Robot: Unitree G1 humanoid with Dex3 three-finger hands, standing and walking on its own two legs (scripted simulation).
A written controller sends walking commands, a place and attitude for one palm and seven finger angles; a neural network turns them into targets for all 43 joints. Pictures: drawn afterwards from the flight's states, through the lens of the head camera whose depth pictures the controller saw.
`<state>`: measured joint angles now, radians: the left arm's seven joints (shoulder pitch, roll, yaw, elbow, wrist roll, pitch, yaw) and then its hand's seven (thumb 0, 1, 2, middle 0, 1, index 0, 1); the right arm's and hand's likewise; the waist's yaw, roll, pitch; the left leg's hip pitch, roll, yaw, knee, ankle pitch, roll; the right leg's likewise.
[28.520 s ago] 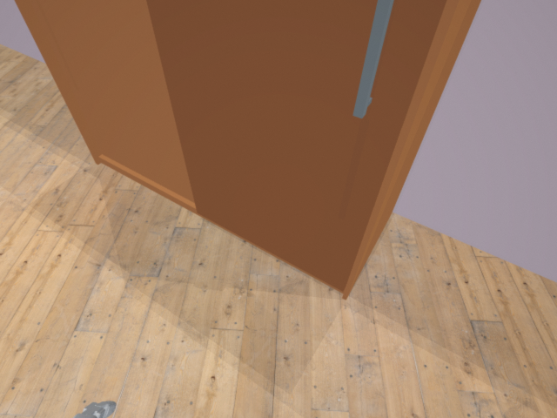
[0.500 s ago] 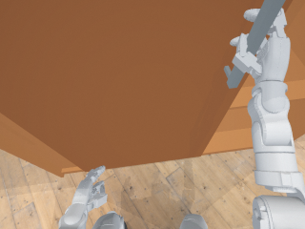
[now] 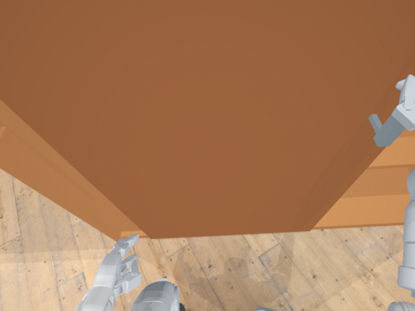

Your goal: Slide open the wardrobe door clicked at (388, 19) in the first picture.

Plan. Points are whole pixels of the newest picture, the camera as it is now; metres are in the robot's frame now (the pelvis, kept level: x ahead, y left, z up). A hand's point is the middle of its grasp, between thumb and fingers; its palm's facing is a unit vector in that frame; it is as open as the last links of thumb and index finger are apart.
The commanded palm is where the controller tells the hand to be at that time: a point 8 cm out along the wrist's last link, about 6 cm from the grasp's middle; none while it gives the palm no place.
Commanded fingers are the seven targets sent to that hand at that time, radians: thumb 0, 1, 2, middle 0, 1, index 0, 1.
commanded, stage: stop walking and hold the door there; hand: right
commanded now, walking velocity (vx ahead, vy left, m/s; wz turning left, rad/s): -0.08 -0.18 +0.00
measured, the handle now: (413, 85) +0.39 -0.35 +0.17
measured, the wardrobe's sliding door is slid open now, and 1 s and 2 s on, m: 0.56 0.56 0.56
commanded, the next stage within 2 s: none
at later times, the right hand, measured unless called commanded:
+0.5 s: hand (404, 103) +0.36 -0.32 +0.18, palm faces +0.58 +0.80 -0.14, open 7.0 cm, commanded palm +0.31 -0.33 +0.15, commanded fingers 0.00 -0.90 -0.90 0.45 1.40 0.45 1.40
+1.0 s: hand (406, 104) +0.35 -0.31 +0.18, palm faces +0.55 +0.82 -0.19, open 6.8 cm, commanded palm +0.31 -0.33 +0.15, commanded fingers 0.00 -0.90 -0.90 0.45 1.40 0.45 1.40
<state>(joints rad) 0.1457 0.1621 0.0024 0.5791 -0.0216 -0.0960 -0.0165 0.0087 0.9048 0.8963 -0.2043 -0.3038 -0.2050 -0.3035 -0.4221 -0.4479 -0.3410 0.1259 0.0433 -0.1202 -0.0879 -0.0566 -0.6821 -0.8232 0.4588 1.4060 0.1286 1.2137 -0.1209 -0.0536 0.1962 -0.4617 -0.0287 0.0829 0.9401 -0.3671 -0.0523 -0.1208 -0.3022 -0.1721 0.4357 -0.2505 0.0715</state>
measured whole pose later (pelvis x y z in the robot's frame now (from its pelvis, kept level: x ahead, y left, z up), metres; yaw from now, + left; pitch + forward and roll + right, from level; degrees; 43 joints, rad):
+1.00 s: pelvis -0.08 +0.01 -0.02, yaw +8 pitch +0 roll +2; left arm 0.27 0.29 -0.02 0.70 -0.05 -0.03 0.10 0.01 0.90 0.90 -0.21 -0.30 -0.21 -0.30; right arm -0.60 -0.68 -0.48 0.81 0.03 -0.08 -0.14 -0.05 -0.71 -0.78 0.38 1.33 0.13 1.29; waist 0.04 -0.03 -0.01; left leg -0.23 0.01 0.05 0.50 -0.26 -0.02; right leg -0.36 -0.09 -0.11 0.55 -0.19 -0.01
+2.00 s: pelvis -0.12 -0.08 -0.02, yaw +6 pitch +3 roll +2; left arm 0.24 0.23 -0.07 0.66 -0.01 -0.08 0.07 0.00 0.90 0.90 -0.21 -0.30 -0.21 -0.30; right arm -0.75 -0.51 -0.26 0.70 0.06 -0.10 -0.10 -0.07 -0.72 -0.78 0.46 1.41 0.16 1.34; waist -0.01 0.00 0.03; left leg -0.13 0.00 0.05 0.42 -0.37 0.03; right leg -0.39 0.03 -0.15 0.41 -0.08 -0.09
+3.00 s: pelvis -0.11 -0.03 -0.03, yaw +6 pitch +3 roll +0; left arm 0.29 0.29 0.01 0.69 -0.02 -0.07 0.07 0.01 0.91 0.90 -0.21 -0.30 -0.21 -0.30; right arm -0.86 -0.63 -0.47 0.99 -0.05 -0.08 0.01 -0.07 -0.64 -0.84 0.43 1.36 0.20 1.34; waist 0.02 0.01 -0.01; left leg -0.18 -0.04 0.06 0.54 -0.40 0.04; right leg -0.44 -0.03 -0.15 0.54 -0.15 -0.06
